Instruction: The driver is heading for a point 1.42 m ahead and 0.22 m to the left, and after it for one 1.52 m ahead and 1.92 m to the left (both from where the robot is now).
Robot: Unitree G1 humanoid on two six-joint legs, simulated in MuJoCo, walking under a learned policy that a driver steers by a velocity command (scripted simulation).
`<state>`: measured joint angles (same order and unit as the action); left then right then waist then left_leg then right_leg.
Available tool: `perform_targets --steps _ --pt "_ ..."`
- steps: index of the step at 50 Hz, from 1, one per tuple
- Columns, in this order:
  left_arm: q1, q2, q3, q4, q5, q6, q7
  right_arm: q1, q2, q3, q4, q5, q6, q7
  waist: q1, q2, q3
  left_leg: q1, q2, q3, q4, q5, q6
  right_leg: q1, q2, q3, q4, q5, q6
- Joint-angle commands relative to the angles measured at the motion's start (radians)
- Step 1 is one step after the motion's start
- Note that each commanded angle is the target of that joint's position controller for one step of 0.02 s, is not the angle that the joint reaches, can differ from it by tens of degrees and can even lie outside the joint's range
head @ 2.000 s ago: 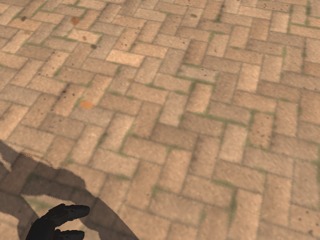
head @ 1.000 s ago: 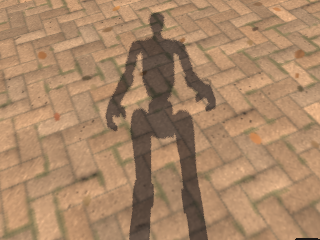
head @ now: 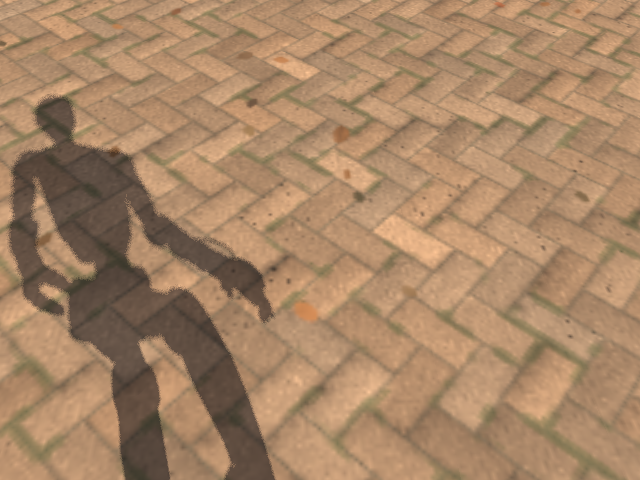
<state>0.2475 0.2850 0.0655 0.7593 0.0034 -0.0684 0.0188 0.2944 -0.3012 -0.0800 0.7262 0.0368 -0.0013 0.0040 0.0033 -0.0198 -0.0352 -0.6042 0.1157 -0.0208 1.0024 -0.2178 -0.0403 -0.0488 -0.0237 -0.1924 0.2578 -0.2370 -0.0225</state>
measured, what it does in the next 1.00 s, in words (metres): walks ahead: left foot, then right foot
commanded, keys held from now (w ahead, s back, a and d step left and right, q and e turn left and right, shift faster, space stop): w+q+shift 0.38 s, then w+e+shift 0.62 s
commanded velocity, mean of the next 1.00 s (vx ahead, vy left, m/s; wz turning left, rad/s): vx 0.92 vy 0.00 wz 0.12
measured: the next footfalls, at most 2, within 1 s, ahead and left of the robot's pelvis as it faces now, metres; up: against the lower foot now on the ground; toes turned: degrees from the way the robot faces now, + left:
left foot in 0.26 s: +0.26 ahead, +0.24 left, +0.00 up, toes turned +21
right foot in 0.74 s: +0.76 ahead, +0.32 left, +0.00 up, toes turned +18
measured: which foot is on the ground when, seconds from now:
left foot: up 0.00-0.24, down 0.26-0.76, up 0.78-1.00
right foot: down 0.00-0.26, up 0.28-0.72, down 0.74-1.00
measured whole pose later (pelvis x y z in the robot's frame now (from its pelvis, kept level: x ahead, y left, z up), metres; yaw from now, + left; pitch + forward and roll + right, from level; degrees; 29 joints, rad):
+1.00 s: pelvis +0.74 +0.35 -0.01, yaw +6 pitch -1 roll -1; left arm 0.49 0.24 0.04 0.79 -0.03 -0.07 -0.02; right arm 0.05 -0.24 0.03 0.55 -0.04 -0.15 0.00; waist 0.08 0.02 0.05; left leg -0.69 0.09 -0.20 0.94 -0.15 -0.02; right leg -0.11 0.22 0.15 0.38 -0.22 -0.17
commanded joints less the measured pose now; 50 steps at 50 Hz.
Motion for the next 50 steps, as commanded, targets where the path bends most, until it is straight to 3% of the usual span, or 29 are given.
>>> perform_targets --steps 1,5,9,10,11,12,13,14,15,16,17,18,20,23,25,28,31,33,35,37,38,39,40,41,42,44,46,48,50 --pt "-0.028 0.165 0.052 -0.054 0.002 -0.023 -0.001 -0.129 -0.043 -0.001 -0.118 0.003 -0.021 0.016 0.037 -0.052 0.109 -0.256 0.068 -0.014 -0.017 0.043 0.001 0.089 -0.33 0.183 -0.196 -0.252 -0.144" --pt "-0.002 0.191 0.066 -0.031 -0.004 -0.017 -0.016 -0.179 -0.028 0.019 -0.155 0.01 -0.021 0.035 0.043 -0.038 0.154 -0.24 0.087 0.029 -0.104 0.071 0.049 0.112 -0.329 0.057 -0.205 -0.187 -0.123" --pt "-0.015 0.219 0.077 -0.02 -0.014 0.003 -0.038 -0.182 -0.053 0.023 -0.168 0.018 -0.012 0.048 0.016 -0.035 0.182 -0.128 0.056 0.115 -0.177 -0.005 0.118 0.136 -0.304 -0.076 -0.145 -0.013 -0.096" --pt "-0.031 0.237 0.081 -0.024 -0.02 0.007 -0.041 -0.132 -0.08 0.013 -0.156 0.019 -0.008 0.046 -0.018 -0.047 0.148 -0.015 0.004 0.171 -0.173 -0.048 0.14 0.118 -0.29 -0.109 -0.059 0.218 -0.088" --pt "-0.05 0.254 0.083 -0.028 -0.03 0.014 -0.042 -0.013 -0.12 -0.01 -0.128 0.025 -0.004 0.04 -0.095 -0.057 0.072 0.172 -0.073 0.233 -0.167 -0.081 0.165 0.084 -0.274 -0.146 0.128 0.536 -0.075" --pt "-0.081 0.252 0.077 -0.039 -0.038 0.019 -0.044 0.19 -0.187 -0.051 -0.074 0.033 -0.002 0.031 -0.219 -0.034 -0.04 0.484 -0.166 0.27 -0.213 -0.049 0.208 -0.029 -0.238 -0.178 0.434 0.794 -0.044" --pt "-0.088 0.167 0.045 -0.064 -0.01 0.006 -0.035 0.409 -0.292 -0.098 0.009 0.036 0.009 0.018 -0.292 0.127 -0.066 0.81 -0.168 0.114 -0.251 -0.061 0.248 -0.355 -0.181 -0.123 0.857 0.383 0.02" --pt "-0.024 0.001 -0.001 -0.145 -0.003 -0.032 -0.033 0.275 -0.408 -0.104 -0.028 0.025 0.002 0.017 -0.097 0.482 -0.11 0.928 0.042 -0.56 -0.579 -0.53 0.417 -0.747 0.033 0.032 1.256 -0.342 0.072" --pt "-0.111 0.126 0.005 -0.185 -0.03 -0.076 -0.027 0.228 -0.318 -0.066 -0.113 0.009 -0.04 0.041 -0.135 0.261 -0.223 0.923 0.161 -0.887 -0.787 -0.727 0.431 -0.82 0.034 0.299 1.309 -0.306 0.041" --pt "-0.222 0.176 0.016 -0.216 -0.068 -0.095 -0.023 0.231 -0.254 -0.051 -0.1 -0.001 -0.065 0.05 -0.148 0.128 -0.096 0.862 0.185 -0.837 -0.828 -0.64 0.383 -0.894 0.009 0.29 1.269 -0.198 0.012" --pt "-0.2 0.146 0.006 -0.208 -0.055 -0.108 -0.017 0.221 -0.246 -0.046 -0.086 -0.013 -0.08 0.05 -0.101 0.065 -0.028 0.749 0.177 -0.756 -0.803 -0.516 0.379 -0.877 -0.03 0.291 1.195 -0.145 -0.006" --pt "-0.166 0.13 0.002 -0.187 -0.021 -0.109 -0.011 0.152 -0.211 -0.035 -0.094 -0.022 -0.087 0.045 -0.051 0.044 -0.016 0.625 0.135 -0.646 -0.752 -0.398 0.356 -0.784 -0.075 0.318 1.097 -0.084 -0.011" --pt "-0.069 0.137 0.009 -0.142 -0.013 -0.079 -0.026 0.043 -0.144 -0.01 -0.135 -0.036 -0.089 0.032 0.021 0.087 0.021 0.467 0.059 -0.472 -0.759 -0.312 0.342 -0.663 -0.111 0.319 0.985 0.021 0.003" --pt "-0.116 0.109 -0.002 -0.126 -0.001 -0.036 -0.037 0.06 -0.095 0.013 -0.108 -0.033 -0.099 0.004 -0.002 0.076 0.102 0.404 -0.001 -0.238 -0.814 0.017 0.297 -0.669 -0.117 0.234 0.808 0.188 0.043" --pt "-0.206 0.072 -0.019 -0.14 -0.004 -0.035 -0.044 0.096 -0.081 0.023 -0.078 -0.032 -0.102 -0.011 -0.041 0.091 0.139 0.406 -0.042 -0.106 -0.834 0.177 0.249 -0.666 -0.097 0.186 0.633 0.351 0.053" --pt "-0.326 0.038 -0.038 -0.153 -0.028 -0.051 -0.069 0.159 -0.1 0.025 -0.034 -0.031 -0.109 -0.027 -0.102 0.077 0.174 0.428 -0.028 -0.015 -0.928 0.214 0.19 -0.595 -0.044 0.12 0.402 0.543 0.028" --pt "-0.378 0.052 -0.03 -0.174 -0.053 -0.063 -0.101 0.19 -0.126 0.019 0.015 -0.038 -0.109 -0.032 -0.108 0.082 0.204 0.587 0.017 0.059 -0.949 0.336 0.141 -0.619 0.016 0.13 0.251 0.561 -0.014" --pt "-0.322 0.087 -0.012 -0.171 -0.055 -0.069 -0.117 0.155 -0.158 0.014 0.018 -0.056 -0.098 -0.042 -0.06 0.118 0.135 0.715 0.037 0.095 -0.868 0.697 0.095 -0.563 0.076 0.094 0.234 0.54 -0.042" --pt "-0.2 0.127 0.01 -0.154 -0.059 -0.053 -0.113 0.12 -0.197 0.001 0.01 -0.089 -0.081 -0.064 0.022 0.183 0.03 0.806 0.056 0.125 -0.665 1.255 0.054 -0.437 0.155 0.013 0.313 0.408 -0.066" --pt "0.22 0.209 0.048 -0.05 -0.067 -0.017 -0.088 0.005 -0.232 -0.013 -0.02 -0.116 -0.06 -0.076 0.227 0.192 -0.122 0.7 0.064 0.121 -0.176 1.545 0.039 -0.061 0.138 0.071 0.393 0.306 -0.123" --pt "0.457 0.219 0.047 0.016 -0.059 0.002 -0.068 -0.116 -0.19 0.0 -0.051 -0.113 -0.064 -0.064 0.346 0.007 -0.15 0.441 -0.051 0.132 0.326 0.972 0.025 0.197 0.07 0.203 0.361 0.278 -0.167" --pt "0.401 0.232 0.041 0.017 -0.024 -0.015 -0.069 0.063 0.029 0.056 -0.101 -0.069 -0.098 -0.031 0.125 -0.448 -0.225 -0.167 -0.255 -0.051 0.816 -0.38 -0.06 0.585 -0.135 0.72 0.378 -0.032 -0.4" --pt "0.295 0.168 0.038 -0.039 -0.008 -0.012 -0.06 0.055 -0.052 0.07 -0.135 -0.004 -0.153 0.003 0.135 -0.242 -0.323 -0.257 -0.222 -0.19 0.761 -0.268 0.019 0.569 -0.216 1.092 0.071 -0.534 -0.434" --pt "0.261 0.138 0.032 -0.065 0.004 -0.019 -0.049 -0.068 -0.116 0.059 -0.161 0.017 -0.177 0.016 0.128 -0.088 -0.169 -0.241 -0.172 -0.193 0.63 -0.185 0.075 0.4 -0.212 1.074 -0.025 -0.546 -0.371" --pt "0.196 0.109 0.021 -0.065 0.006 -0.028 -0.058 -0.129 -0.104 0.063 -0.178 -0.005 -0.187 0.019 0.051 0.142 -0.028 -0.172 -0.135 -0.168 0.487 -0.12 0.111 0.16 -0.181 1.011 -0.073 -0.443 -0.325" --pt "0.073 0.119 0.018 -0.103 0.004 -0.039 -0.053 -0.097 -0.083 0.066 -0.161 -0.05 -0.169 0.009 -0.045 0.143 0.077 -0.049 -0.088 -0.179 0.336 -0.085 0.093 -0.134 -0.078 0.868 -0.094 -0.273 -0.341" --pt "0.049 0.108 0.015 -0.107 -0.018 -0.034 -0.044 -0.087 -0.095 0.061 -0.157 -0.059 -0.149 -0.008 -0.071 0.102 0.126 -0.008 -0.051 -0.144 0.195 -0.07 0.052 -0.272 -0.014 0.738 -0.102 -0.127 -0.334" --pt "0.07 0.11 0.015 -0.097 -0.036 -0.033 -0.027 -0.203 -0.071 0.073 -0.213 -0.082 -0.147 -0.017 -0.031 0.075 0.175 0.052 -0.059 -0.079 -0.034 0.037 0.007 -0.411 0.039 0.633 -0.114 0.01 -0.315" --pt "0.097 0.124 0.022 -0.077 -0.048 -0.026 -0.013 -0.314 -0.015 0.088 -0.256 -0.082 -0.151 -0.014 0.03 0.018 0.172 0.195 -0.1 -0.039 -0.279 0.248 -0.018 -0.499 0.097 0.558 -0.089 0.037 -0.254"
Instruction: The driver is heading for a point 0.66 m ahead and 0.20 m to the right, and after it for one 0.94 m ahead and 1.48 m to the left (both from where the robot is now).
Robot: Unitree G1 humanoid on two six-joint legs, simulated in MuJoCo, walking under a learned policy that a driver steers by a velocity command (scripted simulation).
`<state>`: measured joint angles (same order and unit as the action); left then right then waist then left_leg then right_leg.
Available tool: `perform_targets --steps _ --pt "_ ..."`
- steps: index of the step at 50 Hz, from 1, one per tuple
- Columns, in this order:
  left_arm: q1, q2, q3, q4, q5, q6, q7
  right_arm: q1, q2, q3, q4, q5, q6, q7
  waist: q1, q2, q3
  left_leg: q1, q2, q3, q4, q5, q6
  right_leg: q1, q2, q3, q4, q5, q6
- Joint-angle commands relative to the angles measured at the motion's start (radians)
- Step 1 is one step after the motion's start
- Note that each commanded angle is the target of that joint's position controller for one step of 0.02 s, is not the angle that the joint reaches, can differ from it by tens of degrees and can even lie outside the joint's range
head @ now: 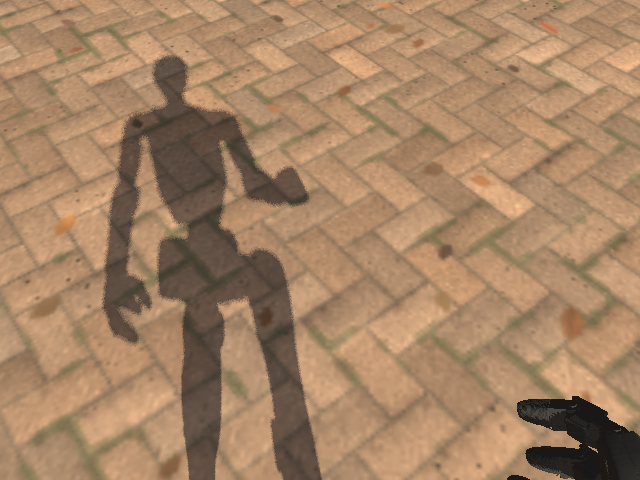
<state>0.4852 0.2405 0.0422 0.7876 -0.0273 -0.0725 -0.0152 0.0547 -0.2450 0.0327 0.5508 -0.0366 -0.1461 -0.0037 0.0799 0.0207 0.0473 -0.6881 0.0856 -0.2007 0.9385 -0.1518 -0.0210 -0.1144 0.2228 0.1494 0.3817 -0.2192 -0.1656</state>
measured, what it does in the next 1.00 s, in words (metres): walks ahead, turning right: left foot, then right foot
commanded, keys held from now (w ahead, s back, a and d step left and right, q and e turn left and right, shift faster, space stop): w+e+shift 0.60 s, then q+shift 0.40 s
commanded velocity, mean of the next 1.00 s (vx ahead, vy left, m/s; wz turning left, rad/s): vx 0.79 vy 0.00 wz -0.55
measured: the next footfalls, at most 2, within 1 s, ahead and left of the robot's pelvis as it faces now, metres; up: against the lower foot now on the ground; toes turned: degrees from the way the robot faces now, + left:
left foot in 0.18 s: +0.39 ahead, +0.18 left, +0.00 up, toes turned -20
right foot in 0.64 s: +0.68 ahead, -0.21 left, +0.00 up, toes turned -42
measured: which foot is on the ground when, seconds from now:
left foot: up 0.00-0.16, down 0.18-0.64, up 0.66-1.00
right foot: down 0.00-0.18, up 0.20-0.62, down 0.64-1.00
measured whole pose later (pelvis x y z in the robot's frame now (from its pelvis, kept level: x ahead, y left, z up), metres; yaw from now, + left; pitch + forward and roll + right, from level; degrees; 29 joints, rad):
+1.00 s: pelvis +0.72 -0.15 +0.00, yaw -32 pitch +0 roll -2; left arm 0.18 0.26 0.04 0.76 0.02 -0.05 0.02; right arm 0.21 -0.30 -0.04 0.73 0.02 -0.03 0.01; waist 0.03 0.05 0.09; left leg -0.66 0.11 0.00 0.77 0.02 -0.06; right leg -0.09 0.06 -0.21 0.34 -0.26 -0.08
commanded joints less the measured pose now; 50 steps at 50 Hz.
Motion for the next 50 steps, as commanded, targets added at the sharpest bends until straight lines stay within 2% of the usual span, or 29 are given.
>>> perform_targets --steps 1,4,6,7,8,9,10,11,12,13,14,15,17,18,21,26,29,30,31,32,33,34,35,36,37,40,43,46,50 --pt "-0.104 0.175 0.05 -0.091 -0.021 -0.017 0.022 -0.106 -0.061 -0.026 -0.093 0.004 -0.007 -0.005 -0.014 -0.041 0.059 0.365 -0.1 0.153 -0.283 0.277 -0.048 -0.449 -0.151 0.226 -0.207 -0.006 -0.085" --pt "-0.058 0.168 0.052 -0.061 -0.034 -0.004 0.029 -0.129 -0.116 -0.061 -0.106 0.055 -0.008 -0.009 0.011 -0.096 0.013 0.405 -0.119 0.086 -0.437 0.301 -0.069 -0.267 -0.175 0.308 -0.113 -0.077 -0.042" --pt "-0.051 0.157 0.056 -0.051 -0.029 0.01 0.033 -0.123 -0.156 -0.085 -0.109 0.073 -0.018 -0.01 -0.007 -0.118 -0.006 0.4 -0.113 0.067 -0.501 0.217 -0.051 -0.116 -0.205 0.348 -0.001 0.035 -0.015" --pt "-0.068 0.166 0.06 -0.054 -0.019 0.017 0.031 -0.027 -0.19 -0.108 -0.09 0.079 -0.024 -0.011 -0.07 -0.125 -0.071 0.491 -0.118 0.078 -0.504 0.156 -0.026 -0.063 -0.202 0.335 0.128 0.199 0.011" --pt "-0.103 0.162 0.055 -0.072 0.002 0.023 0.023 0.163 -0.217 -0.129 -0.061 0.082 -0.024 -0.012 -0.18 -0.129 -0.212 0.699 -0.062 0.069 -0.441 0.088 0.012 -0.079 -0.189 0.287 0.348 0.311 0.048" --pt "-0.11 0.073 0.024 -0.108 0.042 0.022 0.016 0.414 -0.267 -0.143 -0.024 0.078 -0.009 -0.023 -0.266 -0.031 -0.401 1.027 0.118 -0.108 -0.352 -0.149 0.066 -0.259 -0.156 0.196 0.693 0.104 0.068" --pt "0.057 -0.016 -0.016 -0.165 -0.031 0.004 0.005 0.431 -0.351 -0.153 0.02 0.042 -0.006 -0.002 -0.139 0.517 -0.545 1.287 0.387 -0.764 -0.582 -0.562 0.274 -0.62 -0.086 0.086 1.026 -0.335 0.112" --pt "0.009 0.082 -0.009 -0.136 -0.06 0.013 0.021 0.365 -0.243 -0.145 -0.009 0.039 0.008 0.001 -0.176 0.374 -0.412 1.185 0.35 -0.803 -0.651 -0.809 0.239 -0.75 -0.212 0.047 1.114 -0.235 0.115" --pt "-0.123 0.146 0.004 -0.146 -0.036 0.019 0.023 0.33 -0.173 -0.13 -0.009 0.04 0.019 -0.007 -0.209 0.211 -0.253 1.059 0.289 -0.585 -0.64 -0.642 0.186 -0.781 -0.236 0.003 1.115 -0.163 0.115" --pt "-0.206 0.152 0.01 -0.163 -0.011 0.024 0.021 0.318 -0.163 -0.126 0.016 0.027 0.028 -0.006 -0.205 0.021 -0.147 0.918 0.243 -0.412 -0.641 -0.411 0.162 -0.755 -0.269 -0.023 1.077 -0.127 0.117" --pt "-0.274 0.145 0.015 -0.191 0.01 0.022 0.016 0.298 -0.154 -0.123 0.039 0.018 0.029 -0.006 -0.188 -0.01 -0.069 0.809 0.204 -0.29 -0.653 -0.247 0.157 -0.736 -0.302 -0.026 1.016 -0.092 0.114" --pt "-0.273 0.127 0.017 -0.204 -0.001 0.029 0.005 0.272 -0.138 -0.117 0.059 0.011 0.027 -0.006 -0.151 0.027 -0.027 0.721 0.18 -0.199 -0.674 -0.172 0.15 -0.695 -0.336 -0.023 0.985 -0.077 0.113" --pt "-0.269 0.089 0.01 -0.221 -0.025 0.051 -0.003 0.249 -0.09 -0.107 0.094 0.035 0.023 0.004 -0.117 0.069 -0.003 0.657 0.16 -0.077 -0.708 -0.095 0.144 -0.697 -0.374 -0.037 0.966 -0.086 0.108" --pt "-0.278 0.076 0.005 -0.233 -0.023 0.058 -0.007 0.241 -0.093 -0.109 0.11 0.044 0.022 0.007 -0.103 0.063 0.014 0.632 0.165 -0.031 -0.723 -0.047 0.148 -0.718 -0.388 -0.042 0.958 -0.068 0.109" --pt "-0.32 0.081 -0.003 -0.257 -0.01 0.055 -0.017 0.197 -0.141 -0.12 0.13 0.034 0.018 0.002 -0.076 0.032 0.068 0.563 0.154 0.131 -0.783 0.087 0.15 -0.737 -0.394 -0.054 0.851 0.082 0.132" --pt "-0.518 0.093 -0.007 -0.297 -0.006 0.027 -0.057 0.292 -0.214 -0.128 0.188 0.03 0.02 -0.008 -0.146 -0.048 0.136 0.642 0.111 0.351 -0.826 0.333 0.073 -0.647 -0.321 -0.211 0.481 0.312 0.089" --pt "-0.507 0.154 0.021 -0.307 -0.016 0.019 -0.072 0.332 -0.3 -0.141 0.203 0.027 0.042 -0.026 -0.087 0.067 0.043 0.753 0.12 0.418 -0.644 1.098 0.025 -0.434 -0.18 -0.345 0.394 0.233 0.038" --pt "-0.412 0.186 0.04 -0.291 -0.023 0.026 -0.07 0.319 -0.327 -0.147 0.198 0.029 0.055 -0.034 -0.017 0.118 -0.015 0.768 0.14 0.42 -0.498 1.299 0.025 -0.327 -0.147 -0.356 0.403 0.163 0.019" --pt "-0.225 0.223 0.064 -0.244 -0.011 0.035 -0.064 0.298 -0.33 -0.147 0.188 0.038 0.062 -0.037 0.078 0.124 -0.1 0.685 0.16 0.392 -0.278 1.373 0.043 -0.087 -0.127 -0.313 0.379 0.138 -0.023" --pt "0.005 0.255 0.092 -0.179 0.0 0.044 -0.043 0.255 -0.302 -0.133 0.179 0.051 0.055 -0.029 0.197 0.049 -0.169 0.491 0.114 0.385 0.029 1.121 0.04 0.253 -0.176 -0.19 0.201 0.315 -0.077" --pt "-0.003 0.295 0.086 -0.152 0.015 0.051 -0.014 0.309 -0.139 -0.089 0.161 0.016 0.029 -0.015 0.084 -0.331 -0.211 0.161 -0.097 0.372 0.5 -0.311 0.009 0.566 -0.361 0.062 0.258 0.741 -0.118" --pt "-0.055 0.281 0.062 -0.204 0.062 0.031 -0.012 0.514 -0.152 -0.061 0.165 0.064 -0.001 0.012 -0.005 -0.285 -0.566 0.005 -0.116 0.076 0.726 -0.481 0.022 0.745 -0.645 0.563 0.155 0.577 -0.35" --pt "-0.055 0.229 0.064 -0.203 0.061 0.028 -0.017 0.356 -0.249 -0.085 0.174 0.098 -0.001 0.007 0.076 -0.039 -0.533 0.066 -0.079 0.038 0.677 -0.368 0.037 0.563 -0.604 0.519 0.033 0.418 -0.284" --pt "-0.132 0.241 0.059 -0.179 0.046 0.011 -0.024 0.272 -0.227 -0.085 0.128 0.115 0.009 -0.002 0.007 0.029 -0.27 0.028 -0.044 0.087 0.573 -0.325 0.028 0.322 -0.581 0.383 -0.027 0.431 -0.241" --pt "-0.223 0.188 0.043 -0.175 0.037 -0.008 -0.023 0.246 -0.207 -0.083 0.144 0.101 0.029 -0.017 -0.039 0.101 -0.172 0.054 0.011 0.084 0.486 -0.287 0.018 0.148 -0.554 0.265 -0.043 0.459 -0.192" --pt "-0.309 0.13 0.027 -0.143 0.051 -0.037 -0.026 0.349 -0.173 -0.094 0.204 0.08 0.1 -0.021 -0.127 -0.003 -0.064 0.259 0.052 0.082 0.324 -0.235 -0.019 -0.188 -0.481 0.001 -0.133 0.564 -0.126" --pt "-0.353 0.136 0.03 -0.109 0.06 -0.044 -0.005 0.307 -0.121 -0.089 0.185 0.062 0.114 -0.023 -0.137 -0.056 -0.04 0.21 0.045 0.124 0.179 -0.078 -0.056 -0.209 -0.434 -0.184 -0.164 0.712 -0.088" --pt "-0.391 0.137 0.029 -0.109 0.055 -0.018 0.032 0.24 -0.101 -0.085 0.162 0.052 0.106 0.0 -0.109 -0.069 -0.066 0.209 0.033 0.191 -0.054 0.18 -0.057 -0.134 -0.369 -0.322 -0.137 0.639 -0.045" --pt "-0.345 0.171 0.042 -0.084 0.038 0.031 0.049 0.161 -0.112 -0.094 0.108 0.051 0.114 0.042 -0.054 -0.076 -0.077 0.15 0.018 0.233 -0.229 0.216 -0.026 0.047 -0.441 -0.335 -0.061 0.595 -0.029"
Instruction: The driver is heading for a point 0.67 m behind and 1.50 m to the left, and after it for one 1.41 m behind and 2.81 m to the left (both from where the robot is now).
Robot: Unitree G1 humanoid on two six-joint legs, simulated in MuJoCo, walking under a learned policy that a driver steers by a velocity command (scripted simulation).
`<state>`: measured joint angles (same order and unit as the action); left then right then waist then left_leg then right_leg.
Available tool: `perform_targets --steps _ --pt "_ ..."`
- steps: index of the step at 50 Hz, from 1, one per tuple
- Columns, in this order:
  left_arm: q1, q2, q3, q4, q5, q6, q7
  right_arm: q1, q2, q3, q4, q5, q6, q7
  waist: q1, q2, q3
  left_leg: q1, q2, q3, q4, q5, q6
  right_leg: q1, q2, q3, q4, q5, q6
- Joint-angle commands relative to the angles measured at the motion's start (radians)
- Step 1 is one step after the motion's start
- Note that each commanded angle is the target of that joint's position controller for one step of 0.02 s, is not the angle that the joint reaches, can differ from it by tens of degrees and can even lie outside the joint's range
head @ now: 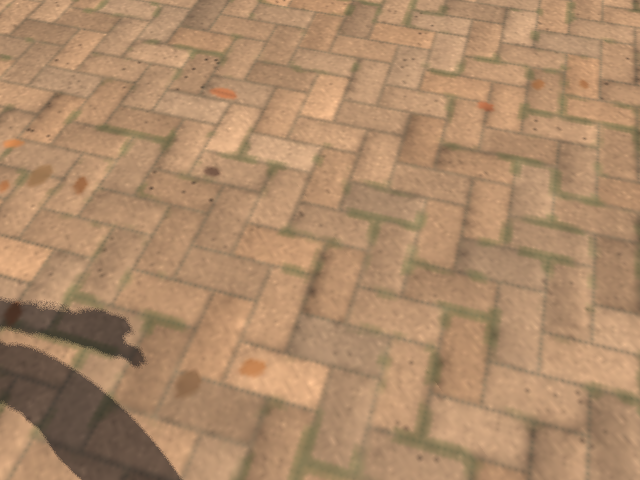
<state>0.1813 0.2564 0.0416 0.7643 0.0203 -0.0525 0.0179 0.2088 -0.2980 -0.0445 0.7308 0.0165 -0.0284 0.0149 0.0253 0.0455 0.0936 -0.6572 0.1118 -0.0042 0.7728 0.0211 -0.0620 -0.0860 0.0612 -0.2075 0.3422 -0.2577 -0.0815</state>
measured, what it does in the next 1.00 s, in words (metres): walks ahead, turning left: left foot, then right foot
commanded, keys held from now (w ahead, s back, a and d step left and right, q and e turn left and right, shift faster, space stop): q+shift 0.62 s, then w+q+shift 0.38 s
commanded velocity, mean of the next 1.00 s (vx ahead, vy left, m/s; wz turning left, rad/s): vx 0.24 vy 0.00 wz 0.91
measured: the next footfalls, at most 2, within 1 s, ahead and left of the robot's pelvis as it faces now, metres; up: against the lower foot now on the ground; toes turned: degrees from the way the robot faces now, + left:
left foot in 0.12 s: +0.22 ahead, +0.12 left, +0.00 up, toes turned +8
right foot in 0.56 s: +0.31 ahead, -0.06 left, +0.00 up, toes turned +42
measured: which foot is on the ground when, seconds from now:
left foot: up 0.00-0.10, down 0.12-0.56, up 0.58-1.00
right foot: down 0.00-0.12, up 0.14-0.54, down 0.56-1.00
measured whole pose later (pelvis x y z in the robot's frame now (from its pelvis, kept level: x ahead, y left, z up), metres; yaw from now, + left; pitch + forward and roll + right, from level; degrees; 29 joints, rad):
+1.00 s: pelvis +0.23 +0.06 +0.00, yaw +56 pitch +2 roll -1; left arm 0.37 0.33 0.08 0.77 0.02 -0.06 0.02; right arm 0.23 -0.32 -0.07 0.54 0.04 0.03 0.01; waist 0.08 0.00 -0.05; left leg -0.73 0.14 -0.02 1.14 -0.18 -0.06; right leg -0.02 -0.08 -0.22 0.30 -0.29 0.03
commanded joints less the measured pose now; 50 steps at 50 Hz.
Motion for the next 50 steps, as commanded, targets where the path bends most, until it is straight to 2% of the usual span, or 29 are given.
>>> perform_targets --steps 1,3,4,5,6,7,8,9,10,11,12,14,16,18,21,24,26,27,28,29,30,31,32,33,34,35,39,45,50 --pt "-0.042 0.162 0.046 -0.059 -0.017 0.024 0.018 0.0 -0.07 -0.023 -0.086 -0.002 0.001 0.035 0.001 -0.107 -0.118 0.105 -0.011 0.047 -0.078 -0.003 0.03 0.048 -0.301 0.025 0.007 0.634 -0.106" --pt "-0.072 0.172 0.054 -0.07 -0.035 0.046 0.027 0.032 -0.098 -0.039 -0.103 -0.005 0.009 0.051 -0.026 -0.125 -0.119 0.126 -0.039 0.08 -0.09 -0.123 0.067 0.068 -0.328 0.024 0.104 0.707 -0.08" --pt "-0.088 0.17 0.056 -0.076 -0.044 0.052 0.032 0.084 -0.114 -0.05 -0.098 -0.005 0.01 0.052 -0.054 -0.13 -0.133 0.183 -0.072 0.101 -0.11 -0.161 0.093 0.058 -0.325 0.014 0.193 0.779 -0.059" --pt "-0.107 0.16 0.054 -0.081 -0.051 0.058 0.035 0.183 -0.136 -0.067 -0.076 -0.007 0.006 0.045 -0.108 -0.102 -0.171 0.307 -0.119 0.115 -0.186 -0.119 0.132 0.023 -0.291 -0.01 0.354 0.801 -0.024" --pt "-0.083 0.151 0.051 -0.087 -0.045 0.054 0.03 0.276 -0.206 -0.095 -0.066 -0.014 0.0 0.023 -0.154 0.028 -0.202 0.49 -0.1 -0.006 -0.279 0.244 0.191 -0.115 -0.214 -0.005 0.591 0.577 0.044" --pt "-0.006 0.052 0.026 -0.119 0.012 0.049 0.012 0.217 -0.308 -0.114 -0.089 -0.024 -0.004 0.002 -0.027 0.311 -0.229 0.688 0.095 -0.386 -0.247 0.701 0.345 -0.438 -0.005 0.027 0.893 -0.33 0.127" --pt "0.018 0.103 0.023 -0.121 0.005 0.041 -0.006 0.195 -0.285 -0.102 -0.147 -0.055 -0.016 0.012 -0.047 0.251 -0.431 0.818 0.214 -0.743 -0.376 0.425 0.498 -0.572 0.087 0.281 1.095 -0.433 0.141" --pt "-0.029 0.154 0.033 -0.118 -0.022 0.033 -0.016 0.133 -0.248 -0.098 -0.176 -0.041 -0.02 0.018 -0.065 0.105 -0.415 0.789 0.206 -0.689 -0.423 0.212 0.458 -0.597 0.031 0.364 1.095 -0.359 0.111" --pt "-0.086 0.151 0.035 -0.127 -0.022 0.032 -0.013 0.084 -0.208 -0.09 -0.183 -0.01 -0.015 0.012 -0.051 0.004 -0.317 0.693 0.156 -0.61 -0.438 0.055 0.402 -0.613 0.002 0.36 1.031 -0.277 0.101" --pt "-0.115 0.142 0.035 -0.123 -0.012 0.036 -0.005 0.041 -0.172 -0.08 -0.194 0.012 -0.003 0.001 -0.029 -0.052 -0.237 0.585 0.118 -0.54 -0.452 -0.026 0.356 -0.609 -0.029 0.359 0.941 -0.223 0.099" --pt "-0.129 0.143 0.037 -0.126 -0.009 0.042 0.0 0.008 -0.152 -0.075 -0.206 0.012 0.007 -0.014 -0.009 -0.036 -0.211 0.501 0.081 -0.495 -0.459 -0.053 0.327 -0.556 -0.042 0.363 0.847 -0.188 0.099" --pt "-0.131 0.115 0.033 -0.11 -0.014 0.046 -0.003 -0.012 -0.154 -0.08 -0.226 -0.005 0.028 -0.033 -0.002 0.003 -0.2 0.452 0.011 -0.435 -0.459 -0.025 0.285 -0.482 -0.013 0.338 0.674 -0.148 0.118" --pt "-0.131 0.095 0.029 -0.094 -0.019 0.045 0.0 0.015 -0.18 -0.092 -0.225 -0.008 0.04 -0.049 -0.015 0.021 -0.23 0.47 0.003 -0.44 -0.44 0.031 0.28 -0.455 0.013 0.341 0.567 -0.132 0.143" --pt "-0.13 0.096 0.03 -0.083 -0.024 0.048 0.003 0.01 -0.193 -0.099 -0.232 -0.002 0.053 -0.061 -0.022 0.045 -0.246 0.459 -0.008 -0.455 -0.432 -0.029 0.265 -0.431 0.021 0.354 0.502 -0.083 0.157" --pt "-0.14 0.108 0.038 -0.076 -0.026 0.047 0.001 -0.017 -0.192 -0.101 -0.246 -0.002 0.072 -0.066 -0.036 0.097 -0.228 0.415 -0.037 -0.484 -0.434 -0.17 0.235 -0.39 0.03 0.36 0.423 -0.028 0.161" --pt "-0.146 0.121 0.047 -0.076 -0.028 0.03 -0.006 -0.033 -0.19 -0.102 -0.258 -0.005 0.083 -0.06 -0.051 0.138 -0.211 0.412 -0.05 -0.54 -0.418 -0.213 0.223 -0.341 0.032 0.367 0.321 -0.028 0.146" --pt "-0.117 0.14 0.058 -0.067 -0.03 0.017 -0.013 -0.052 -0.19 -0.102 -0.269 -0.002 0.087 -0.055 -0.043 0.155 -0.208 0.411 -0.059 -0.582 -0.391 -0.2 0.211 -0.274 0.026 0.368 0.21 -0.016 0.127" --pt "-0.081 0.149 0.065 -0.055 -0.031 0.011 -0.015 -0.072 -0.187 -0.1 -0.275 0.004 0.089 -0.054 -0.022 0.152 -0.208 0.391 -0.079 -0.585 -0.366 -0.215 0.194 -0.209 0.013 0.358 0.113 0.044 0.116" --pt "-0.046 0.173 0.077 -0.043 -0.027 0.01 -0.013 -0.072 -0.168 -0.092 -0.278 0.009 0.09 -0.051 -0.01 0.113 -0.214 0.339 -0.123 -0.555 -0.306 -0.309 0.163 -0.108 -0.048 0.372 0.008 0.122 0.093" --pt "-0.053 0.232 0.088 -0.057 -0.013 0.019 -0.007 0.013 -0.107 -0.075 -0.265 0.004 0.092 -0.046 -0.057 -0.072 -0.257 0.239 -0.219 -0.423 -0.106 -0.587 0.118 0.018 -0.262 0.553 -0.032 0.099 0.01" --pt "-0.081 0.262 0.088 -0.066 0.022 0.029 -0.005 0.005 -0.131 -0.081 -0.294 0.009 0.083 -0.039 -0.083 -0.32 -0.195 0.076 -0.309 -0.236 0.135 -0.647 0.072 -0.047 -0.395 0.769 -0.099 0.13 -0.119" --pt "-0.127 0.212 0.08 -0.094 0.027 0.025 0.001 0.009 -0.216 -0.102 -0.283 -0.004 0.07 -0.031 -0.085 -0.282 -0.155 0.033 -0.213 -0.215 0.294 -0.582 0.036 -0.087 -0.431 0.764 -0.095 0.132 -0.157" --pt "-0.141 0.172 0.07 -0.107 0.01 0.027 0.013 0.016 -0.238 -0.108 -0.256 0.001 0.072 -0.029 -0.073 -0.212 -0.157 0.002 -0.172 -0.179 0.338 -0.47 0.031 -0.068 -0.373 0.655 -0.1 -0.068 -0.114" --pt "-0.132 0.172 0.068 -0.113 -0.013 0.029 0.025 0.026 -0.214 -0.101 -0.239 -0.002 0.078 -0.031 -0.059 -0.206 -0.151 -0.042 -0.159 -0.147 0.385 -0.397 0.023 -0.034 -0.319 0.593 -0.105 -0.185 -0.067" --pt "-0.098 0.187 0.069 -0.109 -0.03 0.027 0.034 0.03 -0.195 -0.093 -0.239 -0.006 0.078 -0.028 -0.039 -0.206 -0.15 -0.103 -0.134 -0.114 0.457 -0.352 0.017 0.01 -0.316 0.57 -0.121 -0.257 -0.05" --pt "-0.053 0.193 0.066 -0.106 -0.032 0.022 0.04 0.016 -0.179 -0.084 -0.244 -0.002 0.071 -0.02 -0.015 -0.19 -0.143 -0.146 -0.107 -0.076 0.505 -0.332 0.015 0.035 -0.319 0.541 -0.138 -0.291 -0.044" --pt "0.093 0.212 0.067 -0.089 -0.014 -0.005 0.03 -0.068 -0.139 -0.061 -0.281 0.012 0.045 -0.014 0.061 -0.18 -0.098 -0.264 -0.03 -0.022 0.517 -0.303 0.0 0.105 -0.328 0.462 -0.171 -0.393 -0.039" --pt "0.11 0.229 0.072 -0.088 0.001 -0.026 0.014 -0.074 -0.106 -0.047 -0.291 0.022 0.036 -0.012 0.049 -0.184 -0.039 -0.275 0.032 -0.04 0.445 -0.219 -0.021 0.061 -0.395 0.335 -0.232 -0.334 -0.063" --pt "0.133 0.247 0.083 -0.06 -0.003 -0.025 0.007 -0.12 -0.067 -0.028 -0.3 0.025 0.034 0.008 0.041 -0.154 0.018 -0.281 0.07 -0.027 0.324 -0.194 0.017 0.107 -0.433 0.19 -0.254 -0.242 -0.056"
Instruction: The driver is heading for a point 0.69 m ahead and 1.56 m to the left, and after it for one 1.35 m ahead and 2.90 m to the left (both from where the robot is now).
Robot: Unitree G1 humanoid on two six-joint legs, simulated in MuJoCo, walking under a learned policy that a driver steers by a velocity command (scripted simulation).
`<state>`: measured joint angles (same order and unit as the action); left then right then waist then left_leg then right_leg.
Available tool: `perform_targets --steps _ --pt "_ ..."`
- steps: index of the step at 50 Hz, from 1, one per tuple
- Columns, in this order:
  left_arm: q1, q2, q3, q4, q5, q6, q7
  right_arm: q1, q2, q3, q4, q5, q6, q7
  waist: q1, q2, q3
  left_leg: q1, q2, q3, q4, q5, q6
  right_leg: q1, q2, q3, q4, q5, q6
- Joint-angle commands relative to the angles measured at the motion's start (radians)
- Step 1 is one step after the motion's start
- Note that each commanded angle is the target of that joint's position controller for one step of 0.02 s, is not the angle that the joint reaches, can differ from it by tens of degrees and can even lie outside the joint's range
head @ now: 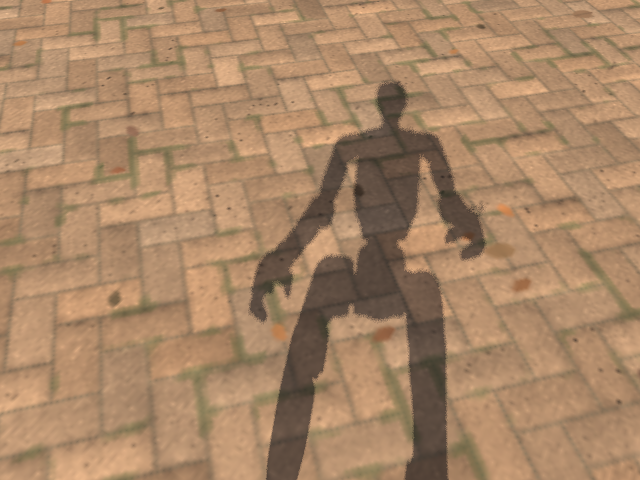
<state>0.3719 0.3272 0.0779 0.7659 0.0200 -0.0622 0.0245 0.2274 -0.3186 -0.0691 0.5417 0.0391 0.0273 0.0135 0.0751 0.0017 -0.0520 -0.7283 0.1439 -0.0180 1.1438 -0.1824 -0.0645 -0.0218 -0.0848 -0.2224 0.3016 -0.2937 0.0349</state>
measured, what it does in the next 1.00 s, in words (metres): walks ahead, turning left: left foot, then right foot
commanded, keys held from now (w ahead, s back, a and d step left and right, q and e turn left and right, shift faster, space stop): w+q+shift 0.18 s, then q+shift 0.82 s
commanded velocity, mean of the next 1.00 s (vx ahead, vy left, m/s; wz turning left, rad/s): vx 0.36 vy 0.00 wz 1.00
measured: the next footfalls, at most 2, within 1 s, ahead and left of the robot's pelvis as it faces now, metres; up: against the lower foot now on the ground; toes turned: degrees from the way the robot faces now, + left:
left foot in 0.20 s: +0.24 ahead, +0.21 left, +0.00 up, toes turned +19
right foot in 0.62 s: +0.61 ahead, +0.27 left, +0.00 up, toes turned +47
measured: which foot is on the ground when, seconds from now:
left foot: up 0.00-0.18, down 0.20-0.62, up 0.64-1.00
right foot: down 0.00-0.18, up 0.20-0.60, down 0.62-1.00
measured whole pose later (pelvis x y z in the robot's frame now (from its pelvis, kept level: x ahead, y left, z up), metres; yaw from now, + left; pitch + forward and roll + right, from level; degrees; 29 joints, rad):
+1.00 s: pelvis +0.44 +0.23 -0.01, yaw +60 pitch +0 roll -2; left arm 0.10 0.32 0.09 0.72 0.02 0.01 0.03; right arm 0.14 -0.34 -0.07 0.57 0.02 0.08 -0.02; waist 0.03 0.01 0.12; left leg -0.52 0.11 0.01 0.93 -0.34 -0.04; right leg -0.30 -0.04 -0.25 0.37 -0.08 -0.05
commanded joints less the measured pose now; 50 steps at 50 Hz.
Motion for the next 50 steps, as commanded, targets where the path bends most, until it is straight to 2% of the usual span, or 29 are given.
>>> perform_targets --steps 1,6,8,9,10,11,12,13,14,15,17,18,20,22,24,26,28,30,31,32,33,34,35,36,38,40,41,44,50 --pt "-0.053 0.181 0.05 -0.055 -0.005 -0.013 -0.002 -0.152 -0.04 0.001 -0.114 0.003 -0.022 0.015 -0.009 -0.104 0.177 -0.207 0.045 -0.005 -0.077 0.006 0.034 0.06 -0.292 0.174 -0.219 -0.191 -0.167" --pt "-0.077 0.209 0.066 -0.029 -0.02 0.005 -0.026 -0.185 -0.039 0.013 -0.104 0.011 -0.025 0.044 -0.038 -0.075 0.218 -0.073 0.036 0.097 -0.233 -0.087 0.126 0.112 -0.265 -0.016 -0.199 -0.019 -0.134" --pt "-0.116 0.247 0.075 -0.03 -0.031 0.014 -0.037 -0.055 -0.095 -0.014 -0.058 0.016 -0.024 0.039 -0.129 -0.103 0.131 0.223 -0.084 0.218 -0.265 -0.157 0.169 0.061 -0.23 -0.102 0.012 0.556 -0.123" --pt "-0.149 0.26 0.075 -0.035 -0.041 0.022 -0.041 0.14 -0.155 -0.053 0.0 0.029 -0.026 0.032 -0.25 -0.086 0.011 0.512 -0.181 0.27 -0.33 -0.113 0.207 -0.003 -0.206 -0.138 0.294 0.886 -0.107" --pt "-0.154 0.217 0.058 -0.063 -0.041 0.015 -0.036 0.387 -0.262 -0.111 0.085 0.026 -0.018 0.017 -0.356 0.02 -0.072 0.887 -0.233 0.181 -0.412 -0.058 0.254 -0.265 -0.161 -0.111 0.711 0.77 -0.049" --pt "-0.061 -0.017 -0.005 -0.12 0.015 -0.013 -0.038 0.29 -0.393 -0.116 0.089 0.018 -0.015 0.008 -0.143 0.454 -0.021 1.026 -0.032 -0.348 -0.581 -0.127 0.35 -0.705 0.03 0.003 1.132 -0.292 0.028" --pt "-0.114 0.069 -0.008 -0.183 -0.021 -0.062 -0.035 0.261 -0.368 -0.093 -0.004 -0.006 -0.051 0.025 -0.152 0.382 -0.284 1.093 0.139 -0.863 -0.861 -0.375 0.478 -0.807 0.101 0.295 1.283 -0.346 0.018" --pt "-0.279 0.181 0.017 -0.213 -0.072 -0.086 -0.025 0.237 -0.274 -0.07 -0.008 -0.018 -0.081 0.045 -0.195 0.163 -0.157 1.038 0.173 -0.832 -0.932 -0.212 0.416 -0.887 0.071 0.315 1.249 -0.203 -0.01" --pt "-0.308 0.151 0.007 -0.22 -0.069 -0.098 -0.016 0.21 -0.26 -0.067 0.006 -0.023 -0.097 0.045 -0.156 0.101 -0.045 0.915 0.16 -0.725 -0.89 -0.02 0.409 -0.906 0.049 0.304 1.171 -0.126 -0.027" --pt "-0.274 0.13 0.001 -0.188 -0.032 -0.098 -0.007 0.137 -0.229 -0.058 0.001 -0.024 -0.102 0.039 -0.101 0.044 -0.014 0.765 0.111 -0.588 -0.831 0.152 0.379 -0.808 0.005 0.326 1.081 -0.074 -0.027" --pt "-0.204 0.156 0.015 -0.148 -0.014 -0.064 -0.018 0.033 -0.192 -0.046 -0.029 -0.043 -0.095 0.016 -0.03 0.048 0.001 0.583 0.052 -0.414 -0.815 0.387 0.351 -0.639 -0.031 0.341 0.963 -0.018 -0.012" --pt "-0.215 0.146 0.015 -0.142 -0.008 -0.046 -0.023 0.015 -0.178 -0.042 -0.024 -0.035 -0.092 0.002 -0.02 0.032 0.015 0.534 0.028 -0.357 -0.827 0.464 0.345 -0.61 -0.025 0.322 0.888 -0.005 0.002" --pt "-0.291 0.095 -0.002 -0.158 0.015 -0.028 -0.025 0.028 -0.183 -0.045 -0.003 -0.024 -0.085 -0.028 -0.03 0.017 0.039 0.459 -0.057 -0.251 -0.799 0.677 0.311 -0.574 0.039 0.26 0.729 0.087 0.024" --pt "-0.361 0.045 -0.021 -0.172 0.016 -0.028 -0.029 0.05 -0.18 -0.048 0.022 -0.013 -0.059 -0.055 -0.053 0.023 0.024 0.441 -0.125 -0.197 -0.75 0.705 0.256 -0.533 0.117 0.228 0.526 0.211 0.036" --pt "-0.429 0.022 -0.029 -0.188 0.001 -0.034 -0.044 0.087 -0.178 -0.053 0.041 -0.002 -0.03 -0.075 -0.096 0.058 -0.018 0.438 -0.16 -0.21 -0.73 0.61 0.177 -0.439 0.187 0.207 0.32 0.373 0.025" --pt "-0.496 0.036 -0.022 -0.214 -0.013 -0.038 -0.056 0.118 -0.188 -0.061 0.066 -0.002 -0.014 -0.087 -0.121 0.094 -0.018 0.471 -0.152 -0.293 -0.723 0.492 0.135 -0.399 0.212 0.238 0.21 0.434 0.016" --pt "-0.479 0.079 -0.005 -0.212 -0.018 -0.043 -0.057 0.083 -0.167 -0.061 0.062 -0.009 -0.012 -0.092 -0.101 0.117 -0.004 0.509 -0.14 -0.373 -0.663 0.405 0.124 -0.372 0.19 0.301 0.147 0.443 0.007" --pt "-0.353 0.119 0.018 -0.18 -0.01 -0.046 -0.039 0.026 -0.145 -0.057 0.041 -0.016 -0.016 -0.087 -0.049 0.149 -0.059 0.557 -0.162 -0.408 -0.523 0.401 0.115 -0.255 0.158 0.32 0.112 0.45 -0.007" --pt "-0.239 0.122 0.021 -0.16 0.004 -0.047 -0.029 0.005 -0.113 -0.043 0.027 -0.013 -0.018 -0.076 0.007 0.127 -0.149 0.556 -0.205 -0.37 -0.348 0.35 0.087 -0.081 0.097 0.329 0.061 0.553 -0.041" --pt "-0.189 0.138 0.015 -0.159 0.008 -0.04 -0.018 0.076 -0.002 -0.007 0.015 -0.043 -0.015 -0.063 -0.029 -0.064 -0.263 0.387 -0.29 -0.281 -0.08 -0.322 0.055 0.195 -0.125 0.508 0.188 0.916 -0.102" --pt "-0.174 0.152 0.013 -0.152 0.028 -0.026 -0.019 0.324 -0.036 -0.006 0.009 -0.014 -0.009 -0.043 -0.144 -0.296 -0.423 0.156 -0.328 -0.261 0.197 -0.621 0.02 0.451 -0.434 0.948 0.177 0.918 -0.364" --pt "-0.267 0.116 0.019 -0.195 0.013 -0.009 -0.013 0.317 -0.167 -0.035 0.052 -0.013 0.003 -0.036 -0.129 -0.196 -0.407 0.15 -0.207 -0.235 0.297 -0.474 -0.017 0.323 -0.414 0.965 0.109 0.581 -0.379" --pt "-0.314 0.044 -0.001 -0.225 0.006 0.006 0.0 0.155 -0.229 -0.056 0.035 -0.008 0.018 -0.036 -0.08 -0.105 -0.252 0.128 -0.179 -0.172 0.297 -0.376 -0.036 0.174 -0.3 0.752 0.081 0.412 -0.321" --pt "-0.344 0.028 -0.011 -0.224 0.004 0.024 0.008 0.093 -0.233 -0.06 0.024 -0.011 0.033 -0.046 -0.085 -0.038 -0.164 0.139 -0.154 -0.134 0.263 -0.31 -0.043 0.031 -0.23 0.629 0.04 0.306 -0.267" --pt "-0.378 0.054 -0.004 -0.203 0.005 0.042 0.017 0.071 -0.188 -0.051 -0.004 -0.008 0.05 -0.052 -0.113 -0.079 -0.029 0.196 -0.11 -0.08 0.159 -0.265 -0.03 -0.189 -0.148 0.459 -0.022 0.266 -0.232" --pt "-0.344 0.07 0.01 -0.173 0.011 0.04 0.017 0.058 -0.11 -0.029 -0.016 -0.01 0.044 -0.054 -0.098 -0.11 -0.016 0.206 -0.093 -0.038 0.067 -0.276 -0.018 -0.204 -0.145 0.368 -0.052 0.337 -0.259" --pt "-0.327 0.081 0.016 -0.161 0.013 0.037 0.016 0.038 -0.099 -0.025 -0.024 -0.014 0.04 -0.054 -0.087 -0.107 -0.034 0.19 -0.072 -0.035 0.036 -0.272 -0.016 -0.169 -0.173 0.357 -0.059 0.367 -0.282" --pt "-0.317 0.112 0.031 -0.141 0.007 0.039 0.014 -0.005 -0.111 -0.027 -0.035 -0.02 0.04 -0.047 -0.074 -0.087 -0.076 0.181 -0.022 -0.036 -0.041 -0.213 -0.005 -0.114 -0.245 0.329 -0.082 0.315 -0.313" --pt "-0.364 0.159 0.052 -0.123 -0.01 0.059 -0.001 -0.022 -0.119 -0.04 -0.013 -0.017 0.052 -0.023 -0.087 -0.126 -0.049 0.354 -0.04 0.067 -0.287 -0.137 0.042 -0.184 -0.229 0.133 -0.089 0.135 -0.241"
